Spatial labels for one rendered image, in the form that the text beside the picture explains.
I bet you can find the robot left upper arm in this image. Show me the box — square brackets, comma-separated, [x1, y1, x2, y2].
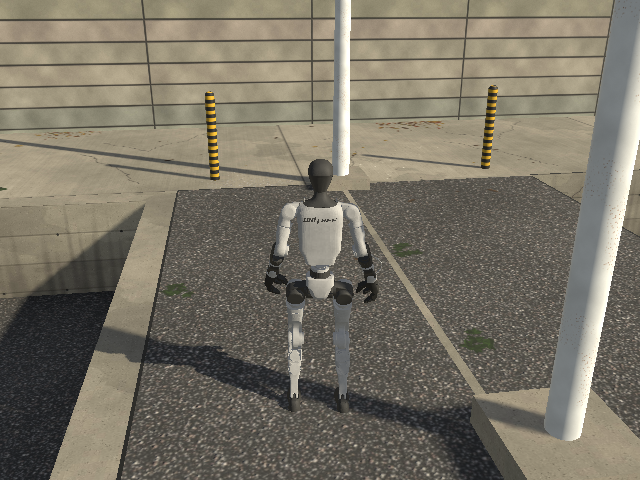
[273, 202, 300, 257]

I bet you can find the robot right upper arm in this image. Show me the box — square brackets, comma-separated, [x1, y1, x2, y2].
[341, 202, 368, 258]

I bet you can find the right robot forearm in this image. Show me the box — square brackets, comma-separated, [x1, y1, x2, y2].
[358, 242, 377, 283]

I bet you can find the robot head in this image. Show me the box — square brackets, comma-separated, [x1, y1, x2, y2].
[303, 159, 338, 208]

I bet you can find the right robot hand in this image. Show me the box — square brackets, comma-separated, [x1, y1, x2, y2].
[356, 280, 379, 303]

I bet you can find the left robot hand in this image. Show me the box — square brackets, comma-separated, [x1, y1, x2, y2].
[264, 274, 288, 294]

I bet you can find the right robot thigh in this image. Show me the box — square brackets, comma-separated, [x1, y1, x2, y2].
[333, 279, 354, 349]

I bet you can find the left robot forearm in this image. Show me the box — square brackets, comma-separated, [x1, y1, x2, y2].
[266, 242, 284, 278]

